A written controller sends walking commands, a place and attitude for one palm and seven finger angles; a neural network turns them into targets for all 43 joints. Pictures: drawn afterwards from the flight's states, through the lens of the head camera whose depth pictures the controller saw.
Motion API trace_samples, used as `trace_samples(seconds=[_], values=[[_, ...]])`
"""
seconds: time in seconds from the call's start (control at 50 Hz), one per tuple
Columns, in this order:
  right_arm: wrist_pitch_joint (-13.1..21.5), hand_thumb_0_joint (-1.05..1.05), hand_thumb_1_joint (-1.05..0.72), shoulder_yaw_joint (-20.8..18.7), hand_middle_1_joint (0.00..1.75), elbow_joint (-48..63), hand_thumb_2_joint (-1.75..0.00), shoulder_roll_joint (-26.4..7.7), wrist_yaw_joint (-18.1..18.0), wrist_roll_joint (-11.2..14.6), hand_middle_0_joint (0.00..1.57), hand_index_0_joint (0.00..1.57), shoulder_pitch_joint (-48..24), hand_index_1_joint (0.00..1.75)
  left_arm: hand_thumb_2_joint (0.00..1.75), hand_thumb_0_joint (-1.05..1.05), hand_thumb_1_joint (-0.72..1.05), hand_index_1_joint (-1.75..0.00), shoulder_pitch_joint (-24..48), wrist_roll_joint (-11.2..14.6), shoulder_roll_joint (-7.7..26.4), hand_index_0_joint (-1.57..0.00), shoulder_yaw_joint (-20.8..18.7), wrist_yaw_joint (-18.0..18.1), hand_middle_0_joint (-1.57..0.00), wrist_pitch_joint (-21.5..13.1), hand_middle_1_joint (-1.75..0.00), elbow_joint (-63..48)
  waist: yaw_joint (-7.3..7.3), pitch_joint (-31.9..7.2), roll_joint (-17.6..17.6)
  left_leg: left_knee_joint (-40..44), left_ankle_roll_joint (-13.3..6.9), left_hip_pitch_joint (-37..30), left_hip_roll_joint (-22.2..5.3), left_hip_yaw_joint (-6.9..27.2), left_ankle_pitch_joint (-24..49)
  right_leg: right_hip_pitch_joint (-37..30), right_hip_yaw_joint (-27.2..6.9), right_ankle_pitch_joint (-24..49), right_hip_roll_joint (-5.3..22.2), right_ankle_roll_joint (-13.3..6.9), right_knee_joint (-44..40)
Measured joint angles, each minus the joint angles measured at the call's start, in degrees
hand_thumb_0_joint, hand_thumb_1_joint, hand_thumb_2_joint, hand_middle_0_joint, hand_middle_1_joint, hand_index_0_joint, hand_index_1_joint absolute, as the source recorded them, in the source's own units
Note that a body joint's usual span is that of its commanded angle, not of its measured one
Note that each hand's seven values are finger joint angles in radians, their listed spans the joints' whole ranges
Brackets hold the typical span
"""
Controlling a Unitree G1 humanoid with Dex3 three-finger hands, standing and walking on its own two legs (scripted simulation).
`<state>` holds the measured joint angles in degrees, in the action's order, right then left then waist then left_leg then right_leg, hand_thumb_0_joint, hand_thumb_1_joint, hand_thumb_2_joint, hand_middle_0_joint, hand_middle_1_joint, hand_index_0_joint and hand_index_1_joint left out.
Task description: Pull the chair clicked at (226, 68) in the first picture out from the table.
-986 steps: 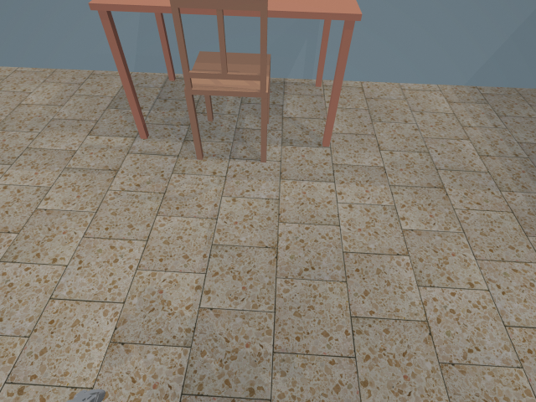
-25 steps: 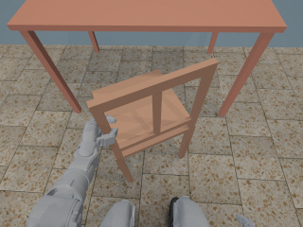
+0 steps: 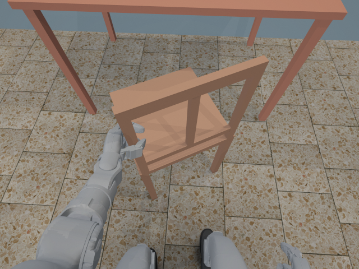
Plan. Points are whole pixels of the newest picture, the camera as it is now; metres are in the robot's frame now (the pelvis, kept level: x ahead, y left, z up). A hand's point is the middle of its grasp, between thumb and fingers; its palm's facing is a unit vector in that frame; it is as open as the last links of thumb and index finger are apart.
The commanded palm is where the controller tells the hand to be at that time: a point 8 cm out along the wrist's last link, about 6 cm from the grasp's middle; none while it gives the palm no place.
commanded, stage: step backward, pulling the chair out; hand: left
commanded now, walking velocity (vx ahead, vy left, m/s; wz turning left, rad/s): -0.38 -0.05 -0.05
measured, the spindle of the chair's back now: (191, 122) +0.49 -0.03 -0.09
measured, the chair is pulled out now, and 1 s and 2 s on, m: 0.30 0.41 0.47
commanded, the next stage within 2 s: stop walking, hand still on the chair in 1.22 s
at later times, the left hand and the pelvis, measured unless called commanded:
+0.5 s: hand (136, 170) +0.33 +0.12 -0.06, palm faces -0.02 -0.98 -0.19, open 5.8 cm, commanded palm +0.34 +0.16 -0.05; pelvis -0.06 -0.01 -0.01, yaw -3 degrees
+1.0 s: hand (128, 192) +0.27 +0.13 -0.06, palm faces -0.03 -0.98 -0.17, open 5.8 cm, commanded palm +0.29 +0.18 -0.05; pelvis -0.09 +0.01 +0.01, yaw -1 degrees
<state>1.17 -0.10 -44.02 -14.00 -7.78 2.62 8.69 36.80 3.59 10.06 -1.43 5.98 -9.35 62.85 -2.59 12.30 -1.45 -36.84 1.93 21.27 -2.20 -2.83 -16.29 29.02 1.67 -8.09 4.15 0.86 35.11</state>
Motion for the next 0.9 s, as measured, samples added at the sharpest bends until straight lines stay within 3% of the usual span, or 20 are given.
trace_samples(seconds=[0.1, 0.16, 0.24, 0.3, 0.36, 0.44, 0.52, 0.58, 0.66, 0.7, 0.74, 0.78, 0.82, 0.86, 0.9], values=[[1.1, 0.0, -0.9, 0.1, 0.3, 0.3, -0.9, 0.8, 0.1, -0.2, 0.2, 0.2, 2.2, 0.3, 0.68, 0.0, 0.59, -1.45, -0.6, -0.4, 0.5, -0.5, -0.5, -0.6, -0.22, -1.3, -1.2, 0.0, 0.73, -0.1, 1.3, -2.3, 0.4, 2.0, -1.6, 0.0, -1.0, -0.7, 0.3, -3.0, -1.6, -0.6, 2.7], [1.3, 0.0, -0.9, 0.1, 0.3, -0.7, -0.9, 1.3, 0.5, 0.0, 0.2, 0.2, 2.4, 0.3, 0.69, 0.0, 0.58, -1.45, -0.8, -0.5, 1.4, -0.5, -1.4, -0.6, -0.23, -2.1, -1.2, 0.5, -0.11, -0.1, 1.7, -2.9, 1.1, 3.1, -2.3, 0.5, -0.5, 0.0, 0.8, -1.9, -2.2, -1.4, 2.5], [1.9, 0.0, -0.9, -0.1, 0.3, -2.1, -0.9, 0.1, 0.6, 0.2, 0.2, 0.2, 2.4, 0.3, 0.69, 0.0, 0.58, -1.45, -0.6, -0.1, 1.4, -0.5, -2.5, 0.2, -0.23, -2.4, -1.19, 1.6, -1.78, -0.2, 1.5, -4.7, 0.9, 4.6, -0.3, 1.9, -8.2, 0.5, 0.4, -0.3, -1.5, -1.3, 1.0], [2.0, 0.0, -0.9, 0.2, 0.3, -2.6, -0.9, -1.1, 0.4, 0.3, 0.2, 0.2, 3.0, 0.3, 0.68, 0.0, 0.59, -1.45, -0.4, 0.0, 1.3, -0.5, -2.6, 0.5, -0.22, -2.0, -1.19, 2.0, -2.36, 0.0, 0.5, -1.5, 0.2, 3.7, 0.6, 1.1, -3.1, 0.2, -0.4, 1.5, -0.8, -0.6, -0.7], [1.9, 0.0, -0.9, -0.2, 0.3, -1.5, -0.9, -2.2, 0.0, 0.7, 0.2, 0.2, 5.1, 0.3, 0.67, 0.0, 0.59, -1.45, -0.8, 0.1, 0.9, -0.5, -1.6, 0.3, -0.2, -1.6, -1.2, 1.8, -1.69, -0.7, 1.0, -0.1, -0.6, 3.8, -0.6, 0.0, 4.4, 1.2, -0.2, -1.8, -1.2, -0.1, 0.7], [2.3, 0.0, -0.9, -0.3, 0.3, -0.6, -0.9, -1.4, -0.2, 0.8, 0.2, 0.2, 6.9, 0.3, 0.66, -0.01, 0.6, -1.45, -1.7, 0.1, 1.4, -0.5, -0.6, -0.5, -0.2, -1.5, -1.21, 0.9, -0.23, -0.3, 1.3, -2.8, -0.3, 4.1, -2.1, -0.3, 2.2, 1.9, 0.1, -8.4, -2.0, -0.2, 4.0], [2.5, 0.0, -0.9, 0.3, 0.3, -0.5, -0.9, 0.3, 0.0, 0.6, 0.2, 0.2, 7.2, 0.3, 0.68, -0.01, 0.58, -1.45, -2.5, 0.0, 2.1, -0.5, -1.0, -1.4, -0.22, -1.3, -1.21, 0.7, 0.3, 0.4, 1.9, -5.6, 0.5, 4.1, -3.2, 0.5, 1.0, 1.0, 1.5, -4.3, -2.4, -0.7, 4.5], [2.1, 0.0, -0.9, 0.6, 0.3, -1.2, -0.9, 0.9, 0.8, 0.4, 0.2, 0.2, 6.6, 0.3, 0.7, -0.02, 0.56, -1.45, -3.8, -0.1, 2.5, -0.5, -1.2, -1.3, -0.24, -1.3, -1.21, 0.3, -0.11, -1.0, 0.7, -10.7, 0.4, 5.9, -1.3, 1.1, -7.7, 2.2, 1.5, 1.6, -1.0, -2.4, 5.3], [1.6, 0.0, -0.9, 0.5, 0.3, -2.5, -0.9, -0.5, 1.9, -0.2, 0.2, 0.2, 4.0, 0.3, 0.7, 0.0, 0.57, -1.45, -4.5, 0.2, 0.9, -0.5, -2.8, -0.1, -0.22, -1.4, -1.2, 1.3, -1.08, -2.1, 1.1, -20.9, 0.7, 5.2, 2.1, 2.5, -13.8, 2.0, 1.0, 2.6, -0.2, -2.1, 1.7], [2.0, 0.0, -0.9, 0.7, 0.3, -2.3, -0.9, -1.0, 2.0, 0.0, 0.2, 0.2, 3.9, 0.3, 0.69, 0.0, 0.58, -1.45, -4.3, -0.3, 0.1, -0.5, -2.8, 0.1, -0.2, -1.3, -1.2, 1.8, -1.29, -3.2, 0.6, -17.6, 0.6, 1.6, 2.7, 1.8, -15.4, 1.9, 0.9, 4.7, 0.4, -1.7, -1.3], [2.5, 0.0, -0.9, 0.9, 0.3, -1.8, -0.9, -1.6, 2.0, 0.1, 0.2, 0.2, 4.5, 0.3, 0.68, 0.0, 0.59, -1.45, -3.8, -1.0, -0.7, -0.5, -2.1, 0.0, -0.18, -1.1, -1.2, 1.9, -1.3, -4.5, 0.3, -8.5, 0.2, -3.3, 2.7, 1.2, -15.0, 2.6, 1.3, 6.4, 1.2, -1.2, -3.6], [2.5, 0.0, -0.9, 0.8, 0.3, -1.1, -0.9, -2.0, 1.5, 0.1, 0.2, 0.2, 4.9, 0.3, 0.67, 0.0, 0.59, -1.45, -3.1, -1.7, -1.1, -0.5, -0.8, -0.5, -0.17, -0.7, -1.22, 1.2, -0.93, -5.1, -0.6, 1.2, -0.8, -7.1, 3.0, 0.0, -9.0, 3.8, 1.3, 7.5, 2.2, -0.5, -4.3], [2.0, 0.0, -0.9, 0.7, 0.3, -0.1, -0.9, -1.8, 1.0, 0.0, 0.2, 0.2, 4.9, 0.3, 0.67, 0.0, 0.6, -1.45, -3.4, -1.9, -0.8, -0.5, 0.4, -1.0, -0.16, -0.6, -1.23, 0.0, 0.55, -3.7, -2.0, 3.0, -1.8, -8.3, 3.7, -1.6, -5.9, 4.0, -0.4, 3.6, 2.2, -0.1, -2.6], [1.7, 0.0, -0.9, 0.3, 0.3, 1.1, -0.9, -1.6, 0.7, -0.5, 0.2, 0.2, 5.7, 0.3, 0.67, 0.0, 0.6, -1.45, -4.6, -1.2, -1.2, -0.5, 0.6, -1.2, -0.15, -0.7, -1.22, -0.8, 0.84, -3.0, 0.0, 3.0, -2.1, -8.9, 2.3, -1.5, -6.3, 3.3, -0.1, -3.8, 0.5, -0.2, 4.5], [1.3, 0.0, -0.9, -0.1, 0.3, 1.3, -0.9, -0.8, 1.3, -0.5, 0.2, 0.2, 6.6, 0.3, 0.67, 0.01, 0.6, -1.45, -5.5, -1.1, -1.7, -0.5, 0.6, -1.5, -0.15, -1.0, -1.22, -0.8, 1.08, -2.6, 2.0, 2.5, -1.8, -9.2, 0.5, -0.6, -6.7, -1.1, 1.1, -4.4, -1.3, -1.0, 4.2]])
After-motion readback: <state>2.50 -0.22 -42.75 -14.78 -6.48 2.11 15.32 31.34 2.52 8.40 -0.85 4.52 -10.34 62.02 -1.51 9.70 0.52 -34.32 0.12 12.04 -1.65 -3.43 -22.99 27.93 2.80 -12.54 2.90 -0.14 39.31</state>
